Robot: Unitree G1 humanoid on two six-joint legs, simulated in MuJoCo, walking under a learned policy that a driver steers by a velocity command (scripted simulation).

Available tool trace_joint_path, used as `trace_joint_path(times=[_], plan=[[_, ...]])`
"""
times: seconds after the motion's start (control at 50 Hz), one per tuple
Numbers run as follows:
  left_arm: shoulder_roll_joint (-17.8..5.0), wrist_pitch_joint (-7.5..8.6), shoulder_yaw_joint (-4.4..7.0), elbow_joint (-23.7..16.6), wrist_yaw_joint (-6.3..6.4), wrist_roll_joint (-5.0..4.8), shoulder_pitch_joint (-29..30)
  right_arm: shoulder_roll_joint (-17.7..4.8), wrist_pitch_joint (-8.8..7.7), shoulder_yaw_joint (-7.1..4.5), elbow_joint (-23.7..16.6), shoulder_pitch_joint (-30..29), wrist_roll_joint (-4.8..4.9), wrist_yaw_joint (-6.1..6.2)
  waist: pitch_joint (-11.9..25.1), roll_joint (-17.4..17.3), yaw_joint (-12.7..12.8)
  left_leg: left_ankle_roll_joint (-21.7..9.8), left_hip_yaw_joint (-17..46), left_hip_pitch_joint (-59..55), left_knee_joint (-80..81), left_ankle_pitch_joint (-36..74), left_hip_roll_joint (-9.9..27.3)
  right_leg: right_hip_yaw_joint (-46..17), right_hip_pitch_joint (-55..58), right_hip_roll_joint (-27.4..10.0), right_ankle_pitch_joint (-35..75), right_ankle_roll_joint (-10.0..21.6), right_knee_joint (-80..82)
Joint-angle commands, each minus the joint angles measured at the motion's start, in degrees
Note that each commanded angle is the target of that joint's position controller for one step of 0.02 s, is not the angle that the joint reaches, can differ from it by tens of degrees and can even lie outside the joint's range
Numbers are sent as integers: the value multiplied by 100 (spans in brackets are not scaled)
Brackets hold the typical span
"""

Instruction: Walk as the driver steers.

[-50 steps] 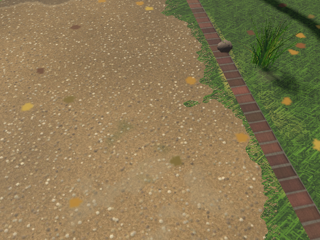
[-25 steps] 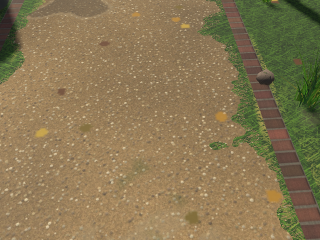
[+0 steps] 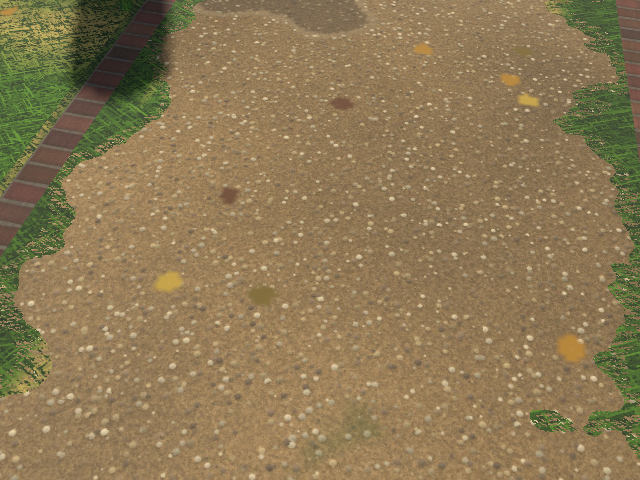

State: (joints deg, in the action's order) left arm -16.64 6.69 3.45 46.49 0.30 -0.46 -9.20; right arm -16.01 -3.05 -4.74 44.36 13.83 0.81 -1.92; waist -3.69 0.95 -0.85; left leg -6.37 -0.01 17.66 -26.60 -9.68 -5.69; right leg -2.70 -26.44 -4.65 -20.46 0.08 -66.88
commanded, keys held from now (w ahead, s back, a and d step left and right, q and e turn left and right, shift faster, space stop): w+q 0.24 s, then w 0.08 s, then no key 0.68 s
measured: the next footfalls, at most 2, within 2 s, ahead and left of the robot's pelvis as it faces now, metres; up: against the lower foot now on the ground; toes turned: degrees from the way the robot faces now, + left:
right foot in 0.34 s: +0.39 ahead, -0.13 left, +0.00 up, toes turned +13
left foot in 0.72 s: +0.40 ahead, +0.13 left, +0.00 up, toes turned +12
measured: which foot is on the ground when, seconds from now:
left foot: down 0.00-0.36, up 0.38-0.70, down 0.72-1.00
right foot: up 0.00-0.32, down 0.34-1.00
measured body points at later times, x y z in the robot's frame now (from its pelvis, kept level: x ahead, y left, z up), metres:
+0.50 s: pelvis +0.28 -0.05 +0.00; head +0.31 -0.05 +0.45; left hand +0.35 +0.24 -0.10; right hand +0.43 -0.30 -0.12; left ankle +0.19 +0.07 -0.65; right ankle +0.35 -0.13 -0.74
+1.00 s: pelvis +0.37 +0.00 +0.00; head +0.37 +0.01 +0.45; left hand +0.39 +0.28 -0.14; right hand +0.58 -0.20 -0.10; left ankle +0.36 +0.12 -0.74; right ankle +0.35 -0.14 -0.74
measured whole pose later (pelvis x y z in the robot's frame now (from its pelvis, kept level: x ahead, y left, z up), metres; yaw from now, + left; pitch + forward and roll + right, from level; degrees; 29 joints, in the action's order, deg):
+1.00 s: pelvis +0.37 +0.00 +0.00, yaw +14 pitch +0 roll -1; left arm -14.8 0.7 0.8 52.8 0.2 0.5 -9.9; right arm -13.0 0.1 -2.5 43.8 7.5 -0.5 0.8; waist -1.2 0.4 1.2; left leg -0.2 2.2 16.4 -31.3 -14.5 -0.5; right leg 1.5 -8.7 -0.7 -19.7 -0.7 -28.7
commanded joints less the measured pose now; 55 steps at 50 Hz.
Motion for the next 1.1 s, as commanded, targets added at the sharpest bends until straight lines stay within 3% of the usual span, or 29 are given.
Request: trace_joint_path(times=[0.02,0.06,0.14,0.22,0.28,0.3,0.32,0.34,0.36,0.38,0.4,0.42,0.44,0.46,0.5,0.54,0.6,0.66,0.7,0.72,0.74,0.76,0.78,0.8,0.84,0.96,1.1], plan=[[-580,-34,180,-354,26,117,-199,-727,-137,-160,-477,-119,-8,97,591,-239,214,-1098,1835,-787,1415,1525,1464,-106,-757,-240,484,-192,552],[-465,-92,146,-512,50,141,166,-891,-136,-203,-432,88,4,184,452,-271,126,-1028,1566,-580,1452,1744,1320,-19,-882,-140,1030,-358,1236],[-271,-53,57,-785,-9,85,1002,-908,-55,-206,-366,415,43,277,334,-541,-220,-673,1351,-414,1333,1041,1001,17,-575,208,2376,-412,2986],[-419,39,79,-1002,-122,0,1446,-896,4,-204,-254,726,79,303,296,-639,-385,-571,1843,-780,979,595,1215,-104,-362,398,2529,-304,3740],[-600,128,136,-963,-197,0,1188,-855,49,-197,-229,729,39,351,350,-818,-229,-482,2224,-1298,501,800,1489,-144,-152,379,1995,-82,3949],[-641,157,165,-884,-198,15,889,-820,63,-187,-221,693,26,351,420,-898,-75,-424,2234,-1355,292,1166,1485,-34,202,411,1872,43,4062],[-767,187,240,-735,-172,66,355,-691,60,-135,-243,645,11,333,703,-854,192,-292,2081,-1319,-258,1773,1225,75,988,450,1921,227,4261],[-1007,211,304,-668,-139,204,-346,-453,49,-29,-341,589,-62,310,1391,-545,530,-63,1765,-837,-1578,1604,886,-490,2302,-216,2338,585,4019],[-1494,158,435,-516,-131,329,-996,-149,9,64,-365,1424,47,326,2287,953,354,462,1093,1052,-3663,-296,21,-2642,4426,-1481,2535,1587,4051],[-1143,109,370,-398,-201,149,-1142,-418,-23,59,-286,1644,64,336,2353,1555,342,607,1198,1914,-4612,-2591,-66,-3996,4598,-1969,2370,1870,4638],[-734,78,243,-495,-202,52,-787,-858,4,-57,-270,1165,88,343,1566,827,415,660,1348,2192,-5057,-2329,189,-3283,3897,-1810,2496,1660,4615],[-537,22,155,-583,-201,95,-404,-916,51,-73,-354,697,35,361,1139,306,363,712,1138,2062,-5030,-2019,382,-2382,3148,-1560,3192,1484,4570],[-378,-11,80,-559,-218,115,-142,-857,86,-82,-442,390,-48,367,764,93,249,747,993,1936,-4669,-1864,526,-1731,2446,-1287,4009,1401,4636],[-283,-1,25,-518,-225,146,-19,-757,131,-91,-475,360,-79,363,685,198,77,740,914,1633,-4226,-1719,741,-1313,2032,-1090,4459,1286,4709],[-252,4,-8,-380,-234,173,105,-373,211,-4,-422,553,-55,355,718,494,-108,820,652,1026,-3317,-1453,807,-728,1554,-763,5003,1238,4896],[-481,-36,47,-275,-182,160,181,-199,239,69,-468,461,-77,368,907,604,-143,912,462,645,-2445,-1070,829,-430,1469,-731,5481,1315,4945],[-687,-164,92,-147,-116,77,143,-237,276,99,-483,177,-73,354,1160,583,-24,922,311,85,-1499,-198,797,-198,1511,-704,5098,1255,4987],[-687,-268,62,-1,-107,39,54,-362,332,60,-530,-154,-86,343,996,510,70,823,264,-184,-839,77,758,-276,1505,-724,3863,1171,4951],[-598,-316,9,57,-106,-16,111,-363,328,40,-523,-210,-135,339,829,442,-34,649,177,-666,17,569,692,-313,1331,-584,2757,949,4780],[-452,-316,-49,130,-112,-2,-57,-468,320,22,-567,-288,-189,354,759,288,-23,528,400,-967,423,1135,857,-309,1199,-418,2160,688,4663],[-298,-294,-111,138,-114,123,-214,-725,314,-21,-632,-274,-221,396,927,-103,95,344,900,-1460,318,2317,1366,-125,965,-144,1472,402,4333],[-193,-275,-131,245,-135,181,-825,-918,358,-51,-639,-443,-191,431,1063,-844,515,-37,1211,-1748,51,2609,1722,182,669,261,292,170,4272],[-124,-321,-184,275,-104,174,-721,-504,376,33,-618,-603,-144,384,1124,-929,416,-61,1099,-1288,84,1513,1557,296,1095,265,283,31,4374],[-310,-382,-154,245,-87,153,-382,-347,376,58,-643,-736,-130,330,775,-723,270,125,923,-1001,78,978,1227,330,1072,299,482,-21,4374],[-437,-484,-127,262,-39,130,-249,-422,329,52,-600,-683,-166,286,569,-534,183,281,788,-882,-14,1201,1054,303,988,278,790,7,4276],[-459,-548,-126,418,8,90,-250,-431,245,39,-379,-630,-123,290,782,-339,192,241,721,-1052,-294,2290,1020,244,1373,168,1552,-20,4123],[-455,-671,-111,673,74,79,-191,-415,252,29,-53,-732,-109,286,688,-158,221,238,647,-960,-219,2015,944,248,1569,165,1485,-54,4170]])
